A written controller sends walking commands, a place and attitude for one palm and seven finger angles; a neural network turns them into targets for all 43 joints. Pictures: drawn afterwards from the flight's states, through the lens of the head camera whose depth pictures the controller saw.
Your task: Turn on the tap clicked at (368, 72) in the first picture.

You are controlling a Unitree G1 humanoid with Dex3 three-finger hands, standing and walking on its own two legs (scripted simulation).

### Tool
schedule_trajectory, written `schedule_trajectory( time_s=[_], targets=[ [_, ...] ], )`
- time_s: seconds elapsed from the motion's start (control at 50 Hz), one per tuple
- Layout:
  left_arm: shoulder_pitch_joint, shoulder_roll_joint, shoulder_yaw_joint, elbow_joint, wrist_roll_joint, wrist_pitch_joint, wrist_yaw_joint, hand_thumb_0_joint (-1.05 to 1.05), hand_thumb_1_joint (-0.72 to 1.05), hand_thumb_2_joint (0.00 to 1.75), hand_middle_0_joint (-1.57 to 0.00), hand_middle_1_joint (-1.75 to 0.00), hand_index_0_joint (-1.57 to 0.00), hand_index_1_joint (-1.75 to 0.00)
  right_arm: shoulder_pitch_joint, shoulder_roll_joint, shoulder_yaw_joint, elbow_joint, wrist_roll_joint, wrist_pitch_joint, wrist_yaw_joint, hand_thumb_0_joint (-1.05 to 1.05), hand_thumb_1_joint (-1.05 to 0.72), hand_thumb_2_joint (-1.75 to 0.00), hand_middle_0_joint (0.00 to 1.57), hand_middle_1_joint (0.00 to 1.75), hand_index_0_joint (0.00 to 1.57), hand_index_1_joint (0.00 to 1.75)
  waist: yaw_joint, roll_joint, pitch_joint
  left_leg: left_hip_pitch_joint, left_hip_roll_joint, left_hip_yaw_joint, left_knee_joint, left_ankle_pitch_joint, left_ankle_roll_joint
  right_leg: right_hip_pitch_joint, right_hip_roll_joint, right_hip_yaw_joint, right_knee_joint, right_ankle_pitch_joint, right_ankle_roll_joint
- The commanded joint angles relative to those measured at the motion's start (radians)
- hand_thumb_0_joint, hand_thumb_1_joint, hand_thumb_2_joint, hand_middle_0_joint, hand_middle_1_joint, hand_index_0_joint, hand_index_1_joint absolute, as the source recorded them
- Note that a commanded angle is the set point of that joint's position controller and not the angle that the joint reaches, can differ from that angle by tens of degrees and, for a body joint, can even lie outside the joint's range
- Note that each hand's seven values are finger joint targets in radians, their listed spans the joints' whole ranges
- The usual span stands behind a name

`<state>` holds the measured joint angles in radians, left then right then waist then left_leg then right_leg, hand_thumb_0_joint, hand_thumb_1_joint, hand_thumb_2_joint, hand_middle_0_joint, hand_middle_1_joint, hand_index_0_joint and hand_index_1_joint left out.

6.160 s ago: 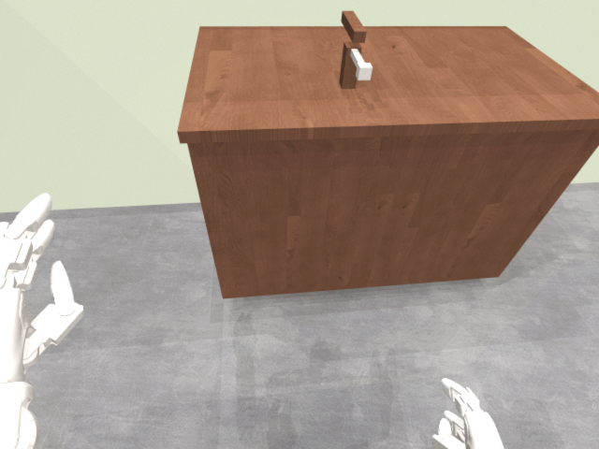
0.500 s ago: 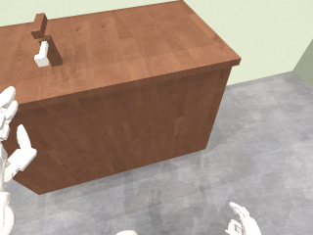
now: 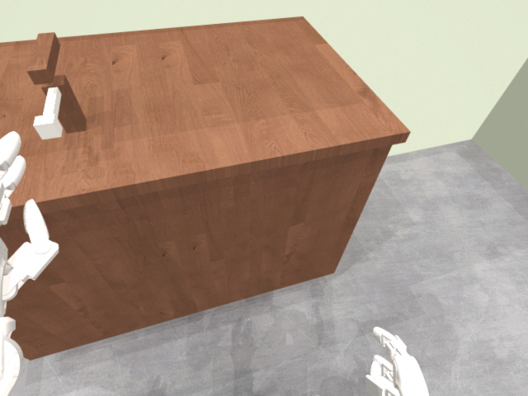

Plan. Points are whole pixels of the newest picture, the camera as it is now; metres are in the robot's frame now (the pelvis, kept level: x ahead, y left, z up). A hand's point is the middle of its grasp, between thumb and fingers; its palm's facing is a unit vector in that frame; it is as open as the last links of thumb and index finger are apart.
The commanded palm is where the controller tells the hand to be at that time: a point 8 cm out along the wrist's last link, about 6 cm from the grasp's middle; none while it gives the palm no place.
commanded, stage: take the last steps up to it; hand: left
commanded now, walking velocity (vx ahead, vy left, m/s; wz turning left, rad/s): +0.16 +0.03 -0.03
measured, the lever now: (48, 126) +0.47 +0.38 +0.14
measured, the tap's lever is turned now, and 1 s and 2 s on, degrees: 0 0 0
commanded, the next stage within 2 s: come to a stop and stand still in 0.06 s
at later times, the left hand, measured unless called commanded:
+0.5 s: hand (114, 240) +0.25 +0.19 +0.17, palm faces +0.34 -0.82 -0.46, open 7.4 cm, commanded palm +0.18 +0.24 +0.18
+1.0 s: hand out of the picture +0.18 +0.31 +0.18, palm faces +0.44 -0.81 -0.37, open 7.4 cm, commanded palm +0.13 +0.33 +0.18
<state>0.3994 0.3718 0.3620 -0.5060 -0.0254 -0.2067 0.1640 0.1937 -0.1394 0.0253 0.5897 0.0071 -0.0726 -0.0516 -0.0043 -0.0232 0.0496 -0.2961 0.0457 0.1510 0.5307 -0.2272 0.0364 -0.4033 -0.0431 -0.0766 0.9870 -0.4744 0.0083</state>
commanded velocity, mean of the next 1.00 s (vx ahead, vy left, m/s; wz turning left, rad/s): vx -0.01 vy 0.05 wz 0.00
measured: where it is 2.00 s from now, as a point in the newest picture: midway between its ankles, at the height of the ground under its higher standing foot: outside the picture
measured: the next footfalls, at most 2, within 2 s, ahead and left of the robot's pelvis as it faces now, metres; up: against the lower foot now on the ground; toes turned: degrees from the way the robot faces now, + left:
right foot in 0.18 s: +0.08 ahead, -0.12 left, +0.00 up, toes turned -8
left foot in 0.62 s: +0.08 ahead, +0.09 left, +0.00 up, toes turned +5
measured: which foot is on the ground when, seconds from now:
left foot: down 0.00-0.20, up 0.22-0.60, down 0.62-1.00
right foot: up 0.00-0.16, down 0.18-1.00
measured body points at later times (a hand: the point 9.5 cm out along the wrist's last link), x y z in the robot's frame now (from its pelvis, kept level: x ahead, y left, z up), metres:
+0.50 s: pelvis +0.02 -0.04 +0.01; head +0.06 -0.05 +0.45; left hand +0.22 +0.23 +0.20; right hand +0.20 -0.30 -0.08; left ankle +0.03 +0.10 -0.70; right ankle +0.04 -0.11 -0.73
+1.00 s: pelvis -0.03 +0.05 +0.00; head -0.02 +0.07 +0.45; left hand +0.15 +0.35 +0.20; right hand +0.14 -0.14 -0.07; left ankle +0.04 +0.09 -0.73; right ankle +0.03 -0.10 -0.73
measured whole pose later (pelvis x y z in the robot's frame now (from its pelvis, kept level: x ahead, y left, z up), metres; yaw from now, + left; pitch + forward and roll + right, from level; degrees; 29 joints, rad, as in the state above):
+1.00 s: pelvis -0.03 +0.05 +0.00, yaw +0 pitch -4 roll -1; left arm 0.35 0.41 0.39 -0.42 -0.03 -0.26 0.11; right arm 0.25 -0.14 0.06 0.57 0.00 -0.15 0.01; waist 0.05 -0.03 0.09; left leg -0.25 -0.04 0.12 0.47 -0.16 0.10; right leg -0.27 -0.03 -0.01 0.52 -0.30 -0.01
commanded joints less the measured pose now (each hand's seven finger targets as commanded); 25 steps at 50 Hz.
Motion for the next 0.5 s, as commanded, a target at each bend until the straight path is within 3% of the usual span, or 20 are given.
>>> schedule_trajectory(
  time_s=[0.0, 0.08, 0.12, 0.14, 0.16, 0.18, 0.2, 0.22, 0.24, 0.28, 0.32, 0.36, 0.42, 0.44, 0.48],
  targets=[
    [0.062, 0.142, 0.096, -0.291, -0.005, -0.068, 0.003, 0.00, 0.90, 0.90, -0.20, -0.30, -0.20, -0.30, -0.042, -0.175, -0.066, -0.131, -0.003, -0.066, -0.002, 0.00, -0.90, -0.90, 0.20, 0.30, 0.20, 0.30, 0.002, 0.235, -0.171, 0.137, 0.226, -0.211, -0.220, 0.268, 0.118, -0.017, -0.005, -0.028, -0.126, 0.079, 0.016],
    [0.073, 0.146, 0.121, -0.210, -0.013, -0.048, 0.009, 0.00, 0.90, 0.90, -0.20, -0.30, -0.20, -0.30, -0.052, -0.167, -0.056, -0.128, -0.001, -0.056, -0.013, 0.00, -0.90, -0.90, 0.20, 0.30, 0.20, 0.30, -0.001, 0.199, -0.168, 0.103, 0.233, -0.182, -0.195, 0.167, 0.096, 0.087, 0.025, -0.076, -0.331, 0.088, 0.023],
    [0.044, 0.139, 0.115, -0.177, -0.011, -0.038, 0.012, 0.00, 0.90, 0.90, -0.20, -0.30, -0.20, -0.30, -0.062, -0.166, -0.055, -0.129, 0.005, -0.046, -0.022, 0.00, -0.90, -0.90, 0.20, 0.30, 0.20, 0.30, 0.002, 0.170, -0.172, 0.064, 0.204, -0.144, -0.128, 0.030, 0.061, 0.186, 0.032, -0.091, -0.480, 0.147, 0.020],
    [0.031, 0.145, 0.115, -0.155, -0.007, -0.036, 0.014, 0.00, 0.90, 0.90, -0.20, -0.30, -0.20, -0.30, -0.065, -0.166, -0.055, -0.124, 0.006, -0.040, -0.025, 0.00, -0.90, -0.90, 0.20, 0.30, 0.20, 0.30, 0.000, 0.122, -0.164, 0.013, 0.186, -0.134, -0.075, -0.025, 0.042, 0.249, 0.011, -0.058, -0.553, 0.193, 0.010],
    [0.016, 0.146, 0.107, -0.144, 0.000, -0.034, 0.014, 0.00, 0.90, 0.90, -0.20, -0.30, -0.20, -0.30, -0.055, -0.160, -0.055, -0.122, 0.005, -0.035, -0.023, 0.00, -0.90, -0.90, 0.20, 0.30, 0.20, 0.30, -0.009, 0.027, -0.172, -0.038, 0.133, -0.094, 0.029, -0.088, 0.015, 0.295, -0.069, 0.059, -0.607, 0.258, -0.024],
    [0.002, 0.178, 0.115, -0.134, 0.001, -0.028, 0.018, 0.00, 0.90, 0.90, -0.20, -0.30, -0.20, -0.30, -0.054, -0.140, -0.049, -0.129, 0.003, -0.030, -0.021, 0.00, -0.90, -0.90, 0.20, 0.30, 0.20, 0.30, -0.017, -0.150, -0.168, -0.135, 0.038, -0.035, 0.176, -0.175, -0.027, 0.325, -0.231, 0.304, -0.657, 0.407, -0.087],
    [-0.031, 0.178, 0.108, -0.130, -0.008, -0.019, 0.018, 0.00, 0.90, 0.90, -0.20, -0.30, -0.20, -0.30, -0.083, -0.139, -0.042, -0.133, 0.004, -0.039, -0.019, 0.00, -0.90, -0.90, 0.20, 0.30, 0.20, 0.30, 0.003, -0.218, -0.136, -0.204, -0.023, -0.057, 0.317, -0.283, -0.053, 0.312, -0.329, 0.421, -0.690, 0.532, -0.146],
    [-0.076, 0.163, 0.089, -0.149, -0.015, -0.016, 0.012, 0.00, 0.90, 0.90, -0.20, -0.30, -0.20, -0.30, -0.086, -0.160, -0.057, -0.122, 0.011, -0.043, -0.010, 0.00, -0.90, -0.90, 0.20, 0.30, 0.20, 0.30, 0.002, -0.236, -0.153, -0.222, -0.023, -0.115, 0.451, -0.283, -0.060, 0.331, -0.346, 0.416, -0.684, 0.613, -0.142],
    [-0.051, 0.170, 0.099, -0.141, -0.011, -0.021, 0.012, 0.00, 0.90, 0.90, -0.20, -0.30, -0.20, -0.30, -0.089, -0.159, -0.054, -0.116, 0.010, -0.043, -0.008, 0.00, -0.90, -0.90, 0.20, 0.30, 0.20, 0.30, 0.002, -0.179, -0.138, -0.232, -0.003, -0.151, 0.502, -0.251, -0.066, 0.329, -0.349, 0.374, -0.662, 0.724, -0.149],
    [0.005, 0.170, 0.111, -0.151, -0.005, -0.037, 0.020, 0.00, 0.90, 0.90, -0.20, -0.30, -0.20, -0.30, -0.100, -0.139, -0.036, -0.109, 0.005, -0.034, -0.011, 0.00, -0.90, -0.90, 0.20, 0.30, 0.20, 0.30, 0.002, -0.099, -0.159, -0.236, 0.004, -0.148, 0.496, -0.220, -0.078, 0.382, -0.312, 0.232, -0.586, 0.942, -0.145],
    [0.025, 0.174, 0.120, -0.176, -0.001, -0.049, 0.022, 0.00, 0.90, 0.90, -0.20, -0.30, -0.20, -0.30, -0.116, -0.134, -0.032, -0.125, 0.003, -0.023, -0.019, 0.00, -0.90, -0.90, 0.20, 0.30, 0.20, 0.30, 0.003, -0.063, -0.167, -0.200, -0.008, -0.114, 0.407, -0.194, -0.079, 0.391, -0.281, 0.138, -0.555, 1.046, -0.115],
    [0.084, 0.180, 0.138, -0.189, -0.002, -0.056, 0.027, 0.00, 0.90, 0.90, -0.20, -0.30, -0.20, -0.30, -0.108, -0.136, -0.037, -0.139, -0.001, -0.015, -0.026, 0.00, -0.90, -0.90, 0.20, 0.30, 0.20, 0.30, 0.010, -0.084, -0.188, -0.175, -0.021, -0.090, 0.337, -0.157, -0.077, 0.411, -0.265, 0.116, -0.556, 1.061, -0.107],
    [0.126, 0.185, 0.154, -0.240, -0.011, -0.057, 0.031, 0.00, 0.90, 0.90, -0.20, -0.30, -0.20, -0.30, -0.100, -0.145, -0.053, -0.166, 0.000, -0.005, -0.027, 0.00, -0.90, -0.90, 0.20, 0.30, 0.20, 0.30, 0.017, -0.090, -0.204, -0.145, -0.023, -0.076, 0.237, -0.150, -0.074, 0.425, -0.277, 0.133, -0.555, 1.034, -0.117],
    [0.151, 0.186, 0.160, -0.245, -0.012, -0.053, 0.032, 0.00, 0.90, 0.90, -0.20, -0.30, -0.20, -0.30, -0.096, -0.144, -0.055, -0.176, 0.001, -0.003, -0.026, 0.00, -0.90, -0.90, 0.20, 0.30, 0.20, 0.30, 0.026, -0.095, -0.202, -0.126, -0.021, -0.076, 0.205, -0.144, -0.071, 0.412, -0.279, 0.145, -0.554, 1.017, -0.124],
    [0.147, 0.178, 0.153, -0.265, -0.012, -0.049, 0.033, 0.00, 0.90, 0.90, -0.20, -0.30, -0.20, -0.30, -0.079, -0.154, -0.061, -0.181, -0.001, 0.002, -0.022, 0.00, -0.90, -0.90, 0.20, 0.30, 0.20, 0.30, 0.021, -0.084, -0.216, -0.087, -0.020, -0.078, 0.135, -0.110, -0.069, 0.397, -0.277, 0.140, -0.549, 0.940, -0.125]
  ],
)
